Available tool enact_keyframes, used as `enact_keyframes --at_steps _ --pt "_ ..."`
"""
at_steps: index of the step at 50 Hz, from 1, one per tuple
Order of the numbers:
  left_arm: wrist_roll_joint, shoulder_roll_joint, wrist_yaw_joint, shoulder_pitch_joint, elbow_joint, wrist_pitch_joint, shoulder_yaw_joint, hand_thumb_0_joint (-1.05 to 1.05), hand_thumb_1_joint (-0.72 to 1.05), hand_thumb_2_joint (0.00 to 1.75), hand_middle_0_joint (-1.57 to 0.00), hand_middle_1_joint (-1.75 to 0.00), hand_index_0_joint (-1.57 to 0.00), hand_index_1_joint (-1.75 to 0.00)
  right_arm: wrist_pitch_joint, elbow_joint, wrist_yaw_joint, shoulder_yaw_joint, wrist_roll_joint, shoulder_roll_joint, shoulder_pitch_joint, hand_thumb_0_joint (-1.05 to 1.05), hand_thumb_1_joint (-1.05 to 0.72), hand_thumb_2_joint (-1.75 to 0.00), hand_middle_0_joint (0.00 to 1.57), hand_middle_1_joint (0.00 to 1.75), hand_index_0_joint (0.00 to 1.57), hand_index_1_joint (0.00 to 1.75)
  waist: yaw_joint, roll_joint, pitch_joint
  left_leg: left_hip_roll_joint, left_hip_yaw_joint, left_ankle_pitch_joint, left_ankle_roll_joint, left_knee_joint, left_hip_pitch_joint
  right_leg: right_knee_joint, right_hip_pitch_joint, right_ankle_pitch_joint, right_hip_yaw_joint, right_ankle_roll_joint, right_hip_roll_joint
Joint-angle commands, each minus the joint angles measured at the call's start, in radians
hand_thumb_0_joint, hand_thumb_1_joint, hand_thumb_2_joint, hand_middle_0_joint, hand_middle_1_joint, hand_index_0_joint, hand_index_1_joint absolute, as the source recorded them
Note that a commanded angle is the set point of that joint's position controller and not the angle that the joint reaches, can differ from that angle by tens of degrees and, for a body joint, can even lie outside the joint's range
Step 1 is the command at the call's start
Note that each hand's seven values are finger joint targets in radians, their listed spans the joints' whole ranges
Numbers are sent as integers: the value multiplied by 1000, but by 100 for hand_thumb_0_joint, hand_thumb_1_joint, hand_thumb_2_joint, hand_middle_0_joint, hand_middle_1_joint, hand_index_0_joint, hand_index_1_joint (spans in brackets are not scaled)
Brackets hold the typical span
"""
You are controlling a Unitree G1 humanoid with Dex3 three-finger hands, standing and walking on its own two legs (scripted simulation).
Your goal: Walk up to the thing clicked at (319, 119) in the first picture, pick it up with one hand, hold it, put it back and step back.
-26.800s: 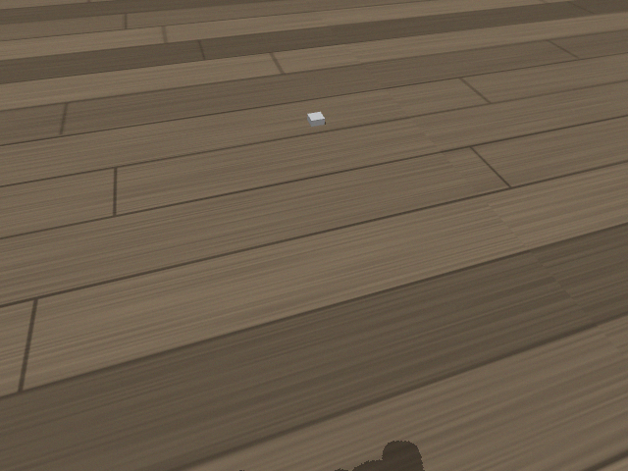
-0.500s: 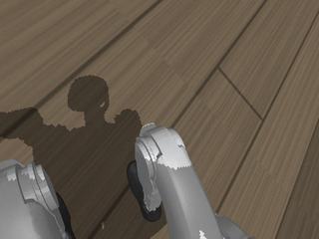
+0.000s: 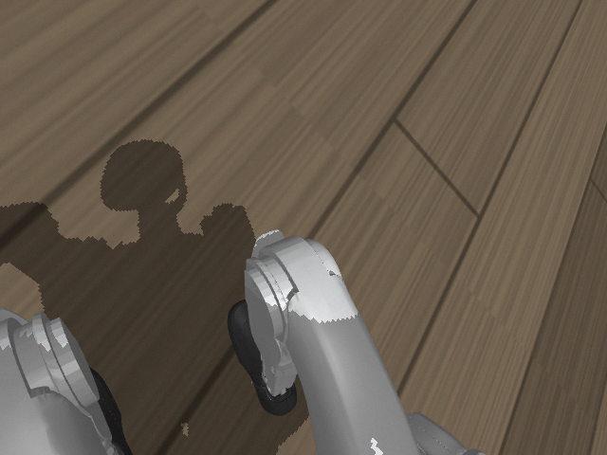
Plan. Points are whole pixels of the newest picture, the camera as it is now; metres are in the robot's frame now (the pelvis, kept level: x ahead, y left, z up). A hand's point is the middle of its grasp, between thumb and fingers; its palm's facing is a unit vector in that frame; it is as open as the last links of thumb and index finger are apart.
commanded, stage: open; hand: left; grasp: from above
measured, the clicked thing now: out of the picture +0.42 +0.36 -0.28
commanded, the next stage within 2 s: withdraw in 0.80 s
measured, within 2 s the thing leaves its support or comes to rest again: neither
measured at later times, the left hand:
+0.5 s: hand out of the picture +0.41 +0.35 -0.25, palm faces -0.33 -0.32 -0.89, open 13.1 cm
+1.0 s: hand out of the picture +0.41 +0.36 -0.25, palm faces -0.32 -0.32 -0.89, open 13.9 cm
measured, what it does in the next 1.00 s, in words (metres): stands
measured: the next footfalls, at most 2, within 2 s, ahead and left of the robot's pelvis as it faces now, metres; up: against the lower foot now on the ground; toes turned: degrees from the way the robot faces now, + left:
none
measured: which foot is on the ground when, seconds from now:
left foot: down 0.00-1.00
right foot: down 0.00-1.00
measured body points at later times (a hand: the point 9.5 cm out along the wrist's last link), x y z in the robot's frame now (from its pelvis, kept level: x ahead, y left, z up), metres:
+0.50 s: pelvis +0.00 +0.00 +0.01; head +0.28 +0.13 +0.34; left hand +0.42 +0.37 -0.20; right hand +0.05 -0.24 -0.05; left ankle +0.07 +0.14 -0.27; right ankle +0.11 -0.12 -0.27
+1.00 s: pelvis +0.00 +0.00 +0.01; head +0.28 +0.13 +0.34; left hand +0.42 +0.37 -0.20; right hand +0.04 -0.24 -0.05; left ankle +0.07 +0.14 -0.27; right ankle +0.11 -0.12 -0.27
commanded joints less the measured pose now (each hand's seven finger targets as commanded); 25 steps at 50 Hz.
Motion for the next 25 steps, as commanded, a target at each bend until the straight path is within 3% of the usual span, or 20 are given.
enact_keyframes --at_steps 1,3,5,8,11,14,15,18,25 --pt "-6 237 46 -206 -96 -2 -15 0 -8 65 -51 -60 -50 -61 -8 17 -10 -77 13 -313 203 0 -89 -90 20 30 20 30 -38 473 -638 26 125 148 30 -241 447 -240 356 216 -104 -66 31" --pt "-6 250 54 -215 -116 -2 -6 0 -15 68 -46 -63 -44 -64 -7 13 -10 -77 16 -319 208 0 -89 -90 20 30 20 30 -39 485 -662 30 117 173 27 -246 467 -236 371 240 -110 -67 31" --pt "-3 211 50 -216 -104 3 -40 0 -19 70 -42 -66 -41 -67 -8 16 -10 -89 15 -329 206 0 -89 -90 20 30 20 30 -46 501 -653 31 113 178 21 -253 488 -225 347 245 -114 -71 31" --pt "-2 232 53 -218 -103 9 -20 0 -23 74 -38 -70 -37 -71 -9 19 -4 -78 15 -323 219 0 -89 -90 20 30 20 30 -50 516 -638 33 105 190 17 -261 497 -227 347 253 -119 -71 28" --pt "-6 215 44 -213 -107 14 -44 0 -27 77 -34 -74 -33 -75 -9 11 -4 -90 16 -333 209 0 -89 -90 20 30 20 30 -51 515 -630 32 114 174 20 -260 489 -240 345 242 -114 -70 32" --pt "-13 220 43 -199 -115 17 -38 0 -33 83 -31 -78 -29 -79 -11 14 -4 -90 21 -333 204 0 -89 -90 20 30 20 30 -44 512 -628 32 112 170 18 -266 488 -241 347 240 -113 -70 29" --pt "-7 220 42 -222 -115 18 -42 0 -35 86 -29 -79 -27 -81 -13 16 0 -82 18 -323 217 0 -89 -90 20 30 20 30 -56 512 -624 30 111 173 20 -259 488 -234 337 240 -116 -69 24" --pt "-19 223 44 -190 -123 17 -29 0 -38 88 -26 -82 -24 -83 -10 10 -1 -87 22 -327 215 0 -89 -90 20 30 20 30 -42 510 -655 33 112 206 19 -267 499 -244 377 271 -112 -71 32" --pt "-16 227 41 -224 -129 15 -38 0 -47 97 -18 -89 -16 -92 -10 6 -4 -85 22 -333 213 0 -88 -90 20 30 20 30 -58 513 -632 33 107 177 19 -274 499 -247 354 245 -115 -72 28"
